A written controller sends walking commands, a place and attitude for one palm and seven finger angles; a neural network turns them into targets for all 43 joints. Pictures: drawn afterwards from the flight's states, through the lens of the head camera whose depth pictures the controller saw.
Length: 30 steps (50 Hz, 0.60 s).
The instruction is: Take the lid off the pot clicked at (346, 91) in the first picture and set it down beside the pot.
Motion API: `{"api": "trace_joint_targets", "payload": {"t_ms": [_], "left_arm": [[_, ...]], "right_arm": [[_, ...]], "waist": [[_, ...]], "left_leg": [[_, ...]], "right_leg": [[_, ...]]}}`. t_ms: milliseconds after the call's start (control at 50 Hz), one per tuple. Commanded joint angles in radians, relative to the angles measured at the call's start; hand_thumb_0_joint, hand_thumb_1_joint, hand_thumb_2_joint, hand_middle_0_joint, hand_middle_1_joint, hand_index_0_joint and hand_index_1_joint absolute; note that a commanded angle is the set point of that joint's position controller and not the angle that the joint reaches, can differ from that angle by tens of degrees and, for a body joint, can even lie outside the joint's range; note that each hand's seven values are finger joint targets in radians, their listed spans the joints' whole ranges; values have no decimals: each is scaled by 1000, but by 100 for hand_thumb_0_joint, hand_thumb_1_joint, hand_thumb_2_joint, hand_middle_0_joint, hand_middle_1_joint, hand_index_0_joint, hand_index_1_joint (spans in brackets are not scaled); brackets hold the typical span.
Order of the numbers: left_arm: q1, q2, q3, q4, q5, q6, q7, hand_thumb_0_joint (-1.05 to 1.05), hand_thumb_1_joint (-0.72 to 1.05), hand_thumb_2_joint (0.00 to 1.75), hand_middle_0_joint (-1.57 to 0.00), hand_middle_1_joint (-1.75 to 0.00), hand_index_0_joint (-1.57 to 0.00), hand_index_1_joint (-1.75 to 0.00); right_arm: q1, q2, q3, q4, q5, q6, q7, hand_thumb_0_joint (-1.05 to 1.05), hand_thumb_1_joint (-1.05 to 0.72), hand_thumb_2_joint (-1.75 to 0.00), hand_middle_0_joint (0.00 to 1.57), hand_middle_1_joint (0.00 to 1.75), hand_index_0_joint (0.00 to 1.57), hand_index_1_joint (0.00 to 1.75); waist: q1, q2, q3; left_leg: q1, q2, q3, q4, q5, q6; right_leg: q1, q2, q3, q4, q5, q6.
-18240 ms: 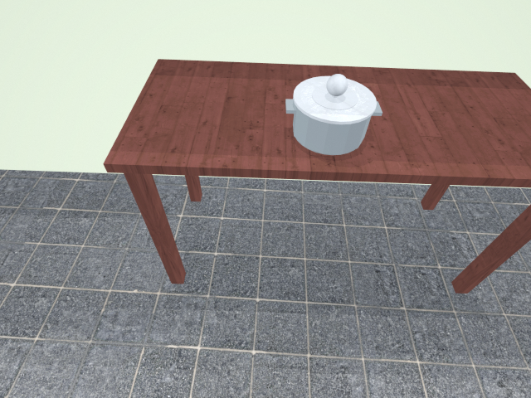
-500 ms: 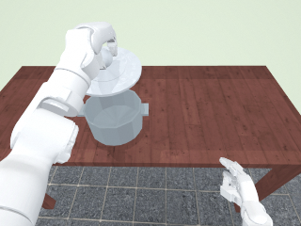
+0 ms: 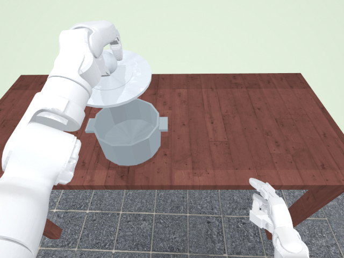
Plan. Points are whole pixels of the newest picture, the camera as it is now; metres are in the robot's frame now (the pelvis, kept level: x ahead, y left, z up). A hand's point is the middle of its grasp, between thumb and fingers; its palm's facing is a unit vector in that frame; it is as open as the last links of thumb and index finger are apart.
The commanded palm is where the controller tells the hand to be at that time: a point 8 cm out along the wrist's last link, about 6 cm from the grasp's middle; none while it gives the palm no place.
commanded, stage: move the lid sideways beside the pot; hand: left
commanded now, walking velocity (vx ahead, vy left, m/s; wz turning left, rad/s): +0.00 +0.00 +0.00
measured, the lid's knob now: (106, 63) +0.51 +0.14 +0.21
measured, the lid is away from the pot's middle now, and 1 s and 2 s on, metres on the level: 0.02 0.16 0.25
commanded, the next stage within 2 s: lower the lid onto the table in 1.86 s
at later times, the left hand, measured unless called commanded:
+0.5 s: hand (64, 67) +0.46 +0.22 +0.23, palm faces -0.25 -0.06 -0.97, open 8.2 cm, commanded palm +0.47 +0.22 +0.30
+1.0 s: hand (35, 70) +0.46 +0.28 +0.23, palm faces -0.26 -0.09 -0.96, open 8.2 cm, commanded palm +0.47 +0.28 +0.30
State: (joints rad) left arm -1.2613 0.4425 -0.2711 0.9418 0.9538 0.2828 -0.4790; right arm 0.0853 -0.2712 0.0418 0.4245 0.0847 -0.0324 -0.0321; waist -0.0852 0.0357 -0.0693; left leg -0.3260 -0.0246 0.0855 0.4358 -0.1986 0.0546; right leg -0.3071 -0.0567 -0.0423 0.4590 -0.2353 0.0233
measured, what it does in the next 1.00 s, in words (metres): stands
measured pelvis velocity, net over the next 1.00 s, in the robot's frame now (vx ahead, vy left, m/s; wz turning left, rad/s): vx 0.00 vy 0.02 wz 0.02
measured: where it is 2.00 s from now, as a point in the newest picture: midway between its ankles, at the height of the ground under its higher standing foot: outside the picture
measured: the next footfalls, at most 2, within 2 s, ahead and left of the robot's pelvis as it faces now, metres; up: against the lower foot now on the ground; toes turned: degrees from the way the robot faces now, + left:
none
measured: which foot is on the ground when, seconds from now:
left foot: down 0.00-1.00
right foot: down 0.00-1.00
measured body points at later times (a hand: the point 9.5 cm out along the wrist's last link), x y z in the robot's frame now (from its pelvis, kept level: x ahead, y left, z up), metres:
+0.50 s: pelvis +0.00 +0.01 +0.00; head +0.02 +0.01 +0.45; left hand +0.47 +0.22 +0.29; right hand +0.22 -0.24 -0.03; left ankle +0.01 +0.08 -0.74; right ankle -0.01 -0.14 -0.74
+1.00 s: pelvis +0.00 +0.02 +0.00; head +0.03 +0.03 +0.45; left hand +0.47 +0.28 +0.28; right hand +0.22 -0.24 -0.03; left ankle +0.01 +0.09 -0.74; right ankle -0.01 -0.14 -0.74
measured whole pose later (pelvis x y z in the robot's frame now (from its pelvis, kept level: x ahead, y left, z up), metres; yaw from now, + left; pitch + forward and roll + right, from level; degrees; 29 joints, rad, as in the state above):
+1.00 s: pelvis +0.00 +0.02 +0.00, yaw +1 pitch +6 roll -1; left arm -1.24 0.68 -0.21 0.96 0.96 0.12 -0.55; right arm 0.11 -0.30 0.02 0.43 0.09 -0.03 -0.05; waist -0.07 0.01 -0.06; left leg -0.37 -0.04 0.07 0.47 -0.21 0.08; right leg -0.31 -0.07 -0.06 0.42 -0.22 0.03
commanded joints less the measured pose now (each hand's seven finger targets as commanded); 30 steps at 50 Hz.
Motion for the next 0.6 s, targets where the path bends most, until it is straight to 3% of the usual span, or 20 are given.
{"api": "trace_joint_targets", "payload": {"t_ms": [0,40,60,100,120,140,180,200,260,300,320,380,400,440,480,500,580], "left_arm": [[-591,272,73,-179,42,10,47,0,57,106,-81,-102,-81,-100],[-562,225,36,-169,15,5,25,0,57,106,-81,-102,-81,-100],[-572,265,64,-185,19,2,22,0,57,106,-81,-102,-81,-100],[-595,279,66,-211,14,-12,11,0,57,106,-81,-102,-81,-100],[-630,261,39,-252,10,-24,6,0,57,106,-81,-102,-81,-100],[-647,207,-3,-303,-10,-42,2,0,57,106,-81,-102,-81,-100],[-655,251,30,-319,3,-54,3,0,57,106,-81,-102,-81,-100],[-636,307,75,-308,4,-59,4,0,57,106,-81,-102,-81,-100],[-620,354,107,-307,-3,-71,2,0,57,106,-81,-102,-81,-100],[-616,350,100,-295,4,-71,4,0,57,106,-81,-102,-81,-100],[-602,383,126,-288,11,-71,9,0,57,106,-81,-102,-81,-100],[-581,337,90,-284,16,-74,8,0,57,106,-81,-102,-81,-100],[-551,320,80,-247,11,-67,3,0,57,106,-81,-102,-81,-100],[-531,309,67,-225,-1,-66,-9,0,57,106,-81,-102,-81,-100],[-567,310,62,-210,3,-64,-13,0,57,106,-81,-102,-81,-100],[-566,351,92,-202,6,-68,-11,0,57,106,-81,-102,-81,-100],[-636,345,69,-241,16,-100,-4,0,57,106,-81,-102,-81,-100]], "right_arm": [[58,-125,-42,36,-12,81,-12,0,-90,-90,20,30,20,30],[58,-133,-45,32,-6,83,-8,0,-90,-90,20,30,20,30],[57,-136,-46,38,-6,86,-6,0,-90,-90,20,30,20,30],[59,-136,-46,38,-5,88,-9,0,-90,-90,20,30,20,30],[53,-133,-44,35,-1,87,-9,0,-90,-90,20,30,20,30],[50,-129,-47,29,0,81,-7,0,-90,-90,20,30,20,30],[73,-131,-51,47,-5,74,-7,0,-90,-90,20,30,20,30],[81,-136,-51,49,-5,79,-9,0,-90,-90,20,30,20,30],[95,-140,-52,52,-5,81,-9,0,-90,-90,20,30,20,30],[87,-139,-51,55,-2,84,-9,0,-90,-90,20,30,20,30],[90,-143,-52,56,-2,84,-9,0,-90,-90,20,30,20,30],[80,-141,-53,51,-3,89,-4,0,-90,-90,20,30,20,30],[84,-141,-54,57,0,93,-3,0,-90,-90,20,30,20,30],[80,-152,-57,54,3,98,-1,0,-90,-90,20,30,20,30],[85,-153,-57,66,2,102,-3,0,-90,-90,20,30,20,30],[88,-155,-57,65,3,102,-5,0,-90,-90,20,30,20,30],[93,-152,-55,69,-1,95,-12,0,-90,-90,20,30,20,30]], "waist": [[8,-8,-358],[-3,-26,-314],[0,-22,-320],[-3,-9,-334],[-7,34,-336],[-14,42,-349],[-10,94,-365],[-3,89,-366],[2,90,-376],[5,89,-349],[11,81,-359],[8,93,-350],[5,50,-318],[-2,32,-294],[-5,30,-292],[-1,22,-298],[-5,109,-329]], "left_leg": [[252,3,-95,-10,249,1],[230,3,-93,-6,238,4],[239,6,-90,-7,221,5],[256,0,-88,-2,225,9],[277,3,-94,-2,232,7],[304,7,-102,10,270,9],[342,6,-109,14,280,8],[333,6,-114,12,287,5],[325,6,-117,13,317,3],[312,9,-115,5,292,0],[315,10,-117,3,298,0],[319,14,-124,6,335,-6],[303,19,-128,5,324,-5],[290,18,-124,5,320,-5],[283,16,-120,-3,261,-4],[278,14,-119,-5,235,-2],[322,17,-134,-2,253,-9]], "right_leg": [[25,43,3,-33,272,-70],[8,39,-1,-43,269,-69],[7,43,0,-43,258,-65],[6,44,-1,-43,259,-64],[-19,44,-4,-43,245,-64],[-35,43,-5,-45,248,-65],[-58,51,-9,-47,228,-64],[-40,51,-9,-44,235,-67],[-10,49,-10,-44,261,-68],[-17,49,-16,-49,240,-70],[-11,51,-14,-47,242,-71],[-34,51,-19,-47,233,-71],[-44,53,-25,-49,220,-69],[-54,50,-22,-55,215,-70],[-68,53,-27,-54,185,-65],[-58,54,-25,-54,173,-66],[-88,53,-26,-56,145,-69]]}}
